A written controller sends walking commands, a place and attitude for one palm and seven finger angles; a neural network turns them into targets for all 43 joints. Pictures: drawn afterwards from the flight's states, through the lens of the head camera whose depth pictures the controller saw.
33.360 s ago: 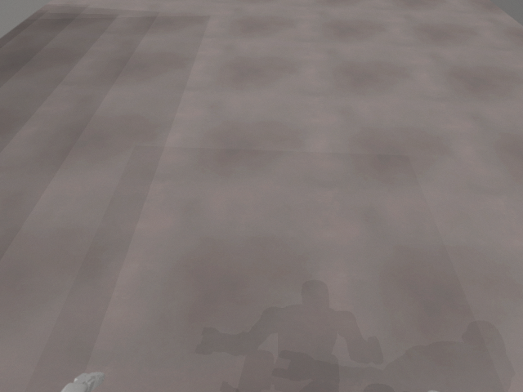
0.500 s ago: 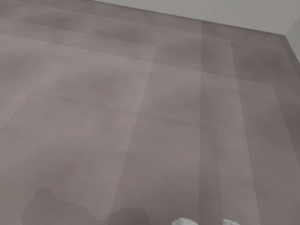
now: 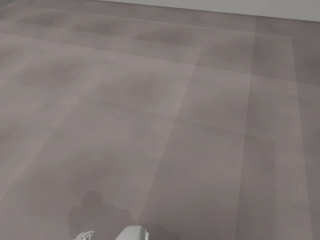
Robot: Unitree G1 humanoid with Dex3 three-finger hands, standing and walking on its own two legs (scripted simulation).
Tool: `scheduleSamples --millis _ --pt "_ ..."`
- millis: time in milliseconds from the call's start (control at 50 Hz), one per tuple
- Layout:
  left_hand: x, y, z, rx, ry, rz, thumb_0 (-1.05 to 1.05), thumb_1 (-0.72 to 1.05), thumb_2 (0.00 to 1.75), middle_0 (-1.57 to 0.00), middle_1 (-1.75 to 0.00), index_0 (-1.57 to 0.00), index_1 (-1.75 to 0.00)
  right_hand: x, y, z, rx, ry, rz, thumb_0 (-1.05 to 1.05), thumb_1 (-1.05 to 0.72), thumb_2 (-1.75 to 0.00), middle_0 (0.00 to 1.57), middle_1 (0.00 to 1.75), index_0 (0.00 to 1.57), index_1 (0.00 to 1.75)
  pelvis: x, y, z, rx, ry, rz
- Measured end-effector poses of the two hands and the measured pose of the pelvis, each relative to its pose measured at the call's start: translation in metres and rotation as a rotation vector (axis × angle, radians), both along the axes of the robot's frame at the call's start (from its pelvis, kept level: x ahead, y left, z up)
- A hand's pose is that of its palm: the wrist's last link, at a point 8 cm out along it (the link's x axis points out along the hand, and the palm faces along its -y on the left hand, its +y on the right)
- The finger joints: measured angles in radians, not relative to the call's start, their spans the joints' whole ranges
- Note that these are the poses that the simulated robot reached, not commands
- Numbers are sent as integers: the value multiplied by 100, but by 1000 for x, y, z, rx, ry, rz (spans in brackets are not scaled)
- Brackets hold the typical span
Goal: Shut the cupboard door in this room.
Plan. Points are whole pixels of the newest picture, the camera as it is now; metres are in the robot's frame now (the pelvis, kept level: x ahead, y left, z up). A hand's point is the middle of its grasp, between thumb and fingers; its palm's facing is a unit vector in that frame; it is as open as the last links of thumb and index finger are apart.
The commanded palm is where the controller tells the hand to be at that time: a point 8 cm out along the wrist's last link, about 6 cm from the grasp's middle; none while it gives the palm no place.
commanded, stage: turn or walk to find it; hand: left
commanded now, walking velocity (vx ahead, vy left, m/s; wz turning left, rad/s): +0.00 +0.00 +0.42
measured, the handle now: out of the picture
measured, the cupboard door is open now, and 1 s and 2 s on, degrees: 88 88 88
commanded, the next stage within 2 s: none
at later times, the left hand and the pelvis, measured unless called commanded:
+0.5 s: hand out of the picture +0.00 +0.28 -0.17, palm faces +0.25 -0.94 -0.24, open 7.4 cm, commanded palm none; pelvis -0.01 +0.06 +0.01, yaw +12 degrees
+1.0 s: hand out of the picture -0.02 +0.20 -0.15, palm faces +0.43 -0.87 -0.26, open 7.4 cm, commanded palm none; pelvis -0.01 -0.01 +0.00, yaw +26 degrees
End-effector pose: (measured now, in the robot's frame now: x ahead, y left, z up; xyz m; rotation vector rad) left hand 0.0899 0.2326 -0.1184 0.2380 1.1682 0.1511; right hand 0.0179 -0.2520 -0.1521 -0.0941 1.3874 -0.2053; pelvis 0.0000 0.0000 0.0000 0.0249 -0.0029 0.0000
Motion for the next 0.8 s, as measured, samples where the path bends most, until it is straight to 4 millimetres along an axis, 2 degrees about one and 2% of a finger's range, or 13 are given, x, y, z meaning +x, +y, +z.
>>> scheduleSamples --millis 80,140,280,340,460,560,640,720,800 --pt "-26 5 -4 -14 38 53 1 90 90 -20 -30 -20 -30 14 0 6 -13 3 52 1 -91 -90 19 30 20 30 -1 2 2 6 1 39" --pt "-48 16 -11 -27 70 101 1 90 90 -21 -30 -21 -30 32 7 10 -30 -12 107 1 -91 -90 19 30 20 30 -2 9 1 4 4 69" --pt "-107 62 -41 -52 165 228 1 90 90 -21 -30 -21 -30 91 46 19 -88 -139 246 1 -91 -90 19 30 20 30 -7 39 -13 -19 6 130" --pt "-121 77 -39 -45 211 265 1 90 90 -20 -30 -20 -30 105 63 30 -97 -187 282 1 -91 -90 19 30 20 30 -8 48 -8 -35 5 147" --pt "-116 92 -24 -43 150 299 1 91 90 -20 -30 -20 -30 110 86 39 -79 -193 332 1 -91 -90 20 30 20 30 -10 55 5 -53 8 194" --pt "-99 90 -16 -32 82 305 1 91 90 -20 -30 -20 -30 102 89 34 -45 -171 341 1 -91 -90 20 30 20 30 -10 52 6 -45 5 230" --pt "-81 79 -10 -22 29 303 1 91 90 -20 -30 -20 -30 90 80 23 -21 -131 337 1 -91 -90 20 30 20 30 -10 42 4 -35 4 263" --pt "-68 60 -5 -5 -28 308 1 90 90 -20 -30 -20 -30 80 61 8 3 -83 339 1 -91 -90 20 30 20 30 -9 25 -2 -17 9 302" --pt "-73 38 1 19 -61 328 1 90 90 -20 -30 -20 -30 79 41 -6 20 -44 353 1 -91 -90 20 30 20 30 -9 8 -7 -11 -1 349"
